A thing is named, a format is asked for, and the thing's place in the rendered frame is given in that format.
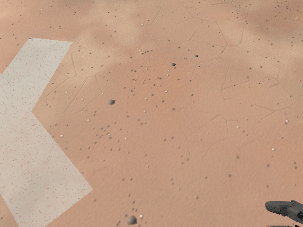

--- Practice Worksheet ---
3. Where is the right robot hand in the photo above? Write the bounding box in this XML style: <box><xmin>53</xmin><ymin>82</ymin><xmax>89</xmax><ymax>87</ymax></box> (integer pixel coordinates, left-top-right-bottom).
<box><xmin>265</xmin><ymin>200</ymin><xmax>303</xmax><ymax>227</ymax></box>

